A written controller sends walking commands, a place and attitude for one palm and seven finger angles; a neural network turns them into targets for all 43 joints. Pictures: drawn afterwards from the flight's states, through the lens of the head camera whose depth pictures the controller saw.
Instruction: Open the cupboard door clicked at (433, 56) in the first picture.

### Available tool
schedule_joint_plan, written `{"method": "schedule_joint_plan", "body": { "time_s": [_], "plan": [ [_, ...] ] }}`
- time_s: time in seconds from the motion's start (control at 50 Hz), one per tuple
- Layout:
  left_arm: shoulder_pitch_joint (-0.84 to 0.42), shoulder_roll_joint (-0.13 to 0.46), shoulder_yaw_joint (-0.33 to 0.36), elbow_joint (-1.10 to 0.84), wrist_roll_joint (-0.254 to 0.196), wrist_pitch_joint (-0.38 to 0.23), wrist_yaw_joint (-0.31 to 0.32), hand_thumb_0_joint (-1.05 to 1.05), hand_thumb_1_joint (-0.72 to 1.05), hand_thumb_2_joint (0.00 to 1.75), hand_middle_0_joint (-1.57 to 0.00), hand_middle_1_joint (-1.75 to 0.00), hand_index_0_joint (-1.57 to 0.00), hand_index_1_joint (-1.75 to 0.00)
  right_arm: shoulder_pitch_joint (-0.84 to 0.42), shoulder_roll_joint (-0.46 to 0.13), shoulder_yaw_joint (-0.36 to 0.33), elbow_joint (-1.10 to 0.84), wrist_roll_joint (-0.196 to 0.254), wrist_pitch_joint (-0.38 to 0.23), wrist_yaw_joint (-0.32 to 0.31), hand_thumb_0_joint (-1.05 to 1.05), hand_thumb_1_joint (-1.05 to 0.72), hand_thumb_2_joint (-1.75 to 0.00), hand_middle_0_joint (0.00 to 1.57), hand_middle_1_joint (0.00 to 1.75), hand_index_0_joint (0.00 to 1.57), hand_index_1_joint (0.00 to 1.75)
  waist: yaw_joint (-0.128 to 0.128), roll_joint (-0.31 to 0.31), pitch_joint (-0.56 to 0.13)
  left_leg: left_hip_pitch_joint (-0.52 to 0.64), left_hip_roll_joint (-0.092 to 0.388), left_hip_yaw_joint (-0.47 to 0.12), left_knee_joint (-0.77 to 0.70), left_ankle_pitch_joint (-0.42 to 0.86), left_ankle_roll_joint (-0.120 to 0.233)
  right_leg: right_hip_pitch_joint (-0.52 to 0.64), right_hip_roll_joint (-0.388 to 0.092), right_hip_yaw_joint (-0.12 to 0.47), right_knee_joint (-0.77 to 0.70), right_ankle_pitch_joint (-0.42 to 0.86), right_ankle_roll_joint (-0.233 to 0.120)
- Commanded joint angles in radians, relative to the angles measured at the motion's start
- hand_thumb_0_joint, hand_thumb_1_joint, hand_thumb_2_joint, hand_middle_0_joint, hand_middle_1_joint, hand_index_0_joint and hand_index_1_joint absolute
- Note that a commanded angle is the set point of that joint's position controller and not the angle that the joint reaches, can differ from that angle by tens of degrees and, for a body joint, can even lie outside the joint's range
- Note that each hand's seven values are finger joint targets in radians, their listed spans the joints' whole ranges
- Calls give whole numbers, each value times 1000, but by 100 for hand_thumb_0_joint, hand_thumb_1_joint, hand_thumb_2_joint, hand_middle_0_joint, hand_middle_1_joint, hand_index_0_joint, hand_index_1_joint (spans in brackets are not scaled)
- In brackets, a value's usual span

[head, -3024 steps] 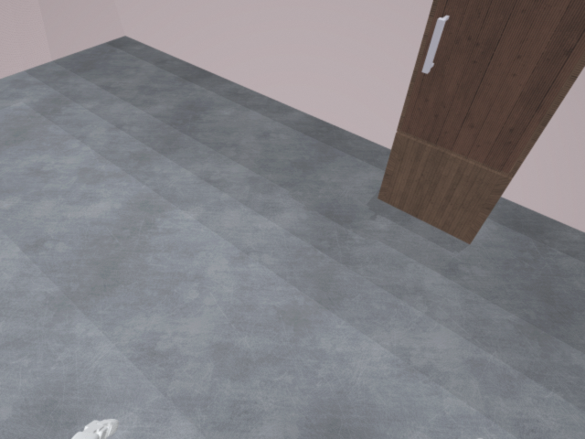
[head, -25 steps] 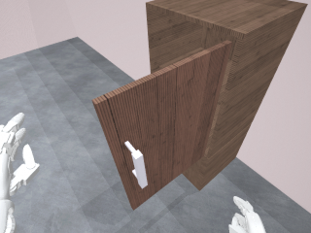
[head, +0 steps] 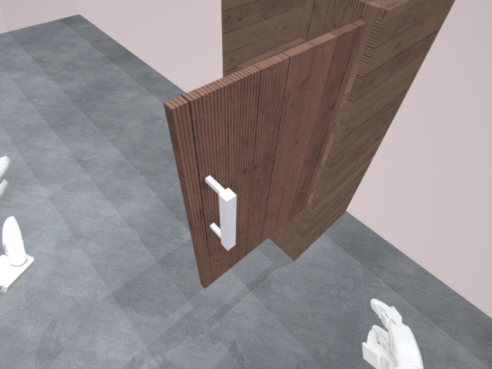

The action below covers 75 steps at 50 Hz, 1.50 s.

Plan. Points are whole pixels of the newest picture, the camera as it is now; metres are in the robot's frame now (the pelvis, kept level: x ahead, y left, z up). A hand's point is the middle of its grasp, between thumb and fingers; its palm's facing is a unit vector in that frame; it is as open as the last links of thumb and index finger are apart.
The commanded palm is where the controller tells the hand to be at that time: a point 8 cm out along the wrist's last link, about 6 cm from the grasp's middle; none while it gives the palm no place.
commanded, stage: step back with the hand held close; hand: left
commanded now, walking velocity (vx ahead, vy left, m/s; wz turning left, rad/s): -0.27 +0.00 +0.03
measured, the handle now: (220, 214) +0.37 +0.08 +0.01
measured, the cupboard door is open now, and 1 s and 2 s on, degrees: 88 88 88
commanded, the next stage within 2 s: stop stepping back and stand still in 0.42 s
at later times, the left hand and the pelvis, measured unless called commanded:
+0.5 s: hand out of the picture +0.08 +0.30 +0.17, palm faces +0.55 -0.71 -0.44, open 7.4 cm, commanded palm +0.00 +0.32 +0.18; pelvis -0.11 +0.00 -0.01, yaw +5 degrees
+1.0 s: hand out of the picture +0.02 +0.23 +0.17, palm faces +0.48 -0.78 -0.41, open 7.4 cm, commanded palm -0.05 +0.26 +0.18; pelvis -0.20 -0.04 -0.01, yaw -2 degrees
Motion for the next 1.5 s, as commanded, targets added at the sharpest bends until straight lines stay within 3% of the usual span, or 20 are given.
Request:
{"method": "schedule_joint_plan", "body": {
  "time_s": [0.0,0.14,0.22,0.3,0.34,0.38,0.44,0.64,0.7,0.74,0.86,0.92,1.02,1.06,1.08,1.1,1.2,1.38,1.46,1.48],
  "plan": [
    [-40,153,140,-213,28,-84,31,0,90,90,-20,-30,-20,-30,-92,-154,-55,-164,-9,-79,-11,0,-90,-90,20,30,20,30,8,159,-100,-359,144,-182,-272,-470,59,310,28,38,103,-73,-5],
    [-59,158,164,-239,41,-117,30,0,90,90,-20,-30,-20,-30,-63,-135,-65,-155,-10,-124,-4,0,-90,-90,20,30,20,30,0,101,-114,-363,118,-154,-155,-526,56,231,29,124,112,-124,-31],
    [-53,151,123,-225,13,-115,40,0,90,90,-20,-30,-20,-30,-21,-92,-58,-72,-21,-111,16,0,-90,-90,20,30,20,30,-24,-167,-106,99,-24,-41,391,-280,-45,-353,-234,419,-263,-414,-172],
    [-184,167,104,-225,11,-95,45,0,90,90,-20,-30,-20,-30,-63,-103,-46,-67,-15,-103,4,0,-90,-90,20,30,20,30,-39,-107,-52,141,0,-41,57,-204,-34,-325,-123,217,-125,-235,-75],
    [-200,149,121,-258,21,-120,51,0,90,90,-20,-30,-20,-30,-92,-148,-46,-89,-19,-128,-14,0,-90,-90,20,30,20,30,-12,337,-33,-197,279,-361,-321,-416,68,-89,67,57,316,-246,0],
    [-222,182,168,-254,37,-135,61,0,90,90,-20,-30,-20,-30,-66,-94,-57,-62,-36,-165,-7,0,-90,-90,20,30,20,30,-19,277,-147,-247,406,-436,-389,-398,139,-11,86,105,763,-314,-3],
    [-117,143,141,-259,12,-115,51,0,90,90,-20,-30,-20,-30,-73,-112,-84,-61,-26,-171,22,0,-90,-90,20,30,20,30,-4,108,-190,-52,348,-307,-267,-188,135,-117,76,95,747,-324,-3],
    [-20,162,123,-293,-29,-67,49,0,90,90,-20,-30,-20,-30,-60,-87,-36,-69,-24,-168,28,0,-90,-90,20,30,20,30,-2,317,-232,130,115,-56,-375,-334,-93,174,141,-164,-89,-397,-64],
    [51,277,222,-314,-39,-82,39,0,90,90,-20,-30,-20,-30,-50,-63,-19,-57,-35,-120,28,0,-90,-90,20,30,20,30,-3,-61,-233,181,18,5,184,-59,-63,-44,-180,144,-300,-94,-168],
    [-7,344,278,-378,-43,-100,49,0,90,90,-20,-30,-20,-30,-71,-72,-3,-81,-29,-121,33,0,-90,-90,20,30,20,30,8,-116,-246,-122,36,-19,368,-117,-57,121,-320,251,-225,252,-225],
    [-120,176,126,-115,-28,-67,36,0,90,90,-20,-30,-20,-30,-32,-118,-29,-24,-1,-146,-11,0,-90,-90,20,30,20,30,-49,36,-129,193,-1,8,-11,55,8,24,-125,26,120,327,-72],
    [-211,146,80,-16,-15,-70,37,0,90,90,-20,-30,-20,-30,-4,-149,-34,-18,-3,-163,-15,0,-90,-90,20,30,20,30,-44,230,-71,184,308,-539,-256,-129,189,-195,43,9,469,-400,2],
    [-58,175,113,-125,1,-66,35,0,90,90,-20,-30,-20,-30,-72,-132,-42,-41,-15,-159,-4,0,-90,-90,20,30,20,30,7,177,-82,-286,172,-180,-324,-489,52,294,39,-83,197,-337,-51],
    [21,203,138,-184,12,-72,31,0,90,90,-20,-30,-20,-30,-93,-107,-46,-79,-11,-139,5,0,-90,-90,20,30,20,30,22,0,-54,-389,7,-15,101,-440,-10,253,-89,150,-85,-490,-105],
    [15,223,147,-221,12,-74,30,0,90,90,-20,-30,-20,-30,-97,-103,-54,-77,-8,-128,13,0,-90,-90,20,30,20,30,26,-235,-33,-345,-64,-6,522,-334,-38,-8,-352,592,-377,-732,-183],
    [-53,240,169,-280,2,-90,35,0,90,90,-20,-30,-20,-30,-93,-126,-54,-53,-29,-132,19,0,-90,-90,20,30,20,30,9,-159,-8,-355,-47,-88,713,-242,-59,-123,-411,657,-428,-736,-200],
    [-104,197,153,-82,14,-153,16,0,90,90,-20,-30,-20,-30,-19,-93,-48,-2,-21,-148,3,0,-90,-90,20,30,20,30,-44,19,-54,-306,31,-63,591,6,-61,5,-221,247,-284,-246,-89],
    [-68,118,75,29,15,-146,36,0,90,90,-20,-30,-20,-30,-25,-113,-59,-26,-10,-168,11,0,-90,-90,20,30,20,30,11,-240,-155,-109,-21,46,55,-116,-2,320,-210,180,-212,166,14],
    [-88,146,88,-108,19,-133,49,0,90,90,-20,-30,-20,-30,-39,-111,-55,-51,-12,-159,18,0,-90,-90,20,30,20,30,13,-158,-179,36,-21,31,-106,-78,15,294,-200,171,-168,246,4],
    [-134,-19,-284,689,107,57,-96,0,90,90,-20,-30,-20,-30,-33,-238,-68,202,-24,-145,122,0,-90,-90,20,30,20,30,-44,-57,-71,-41,45,-61,51,155,10,136,-246,70,13,527,-67]
  ]
}}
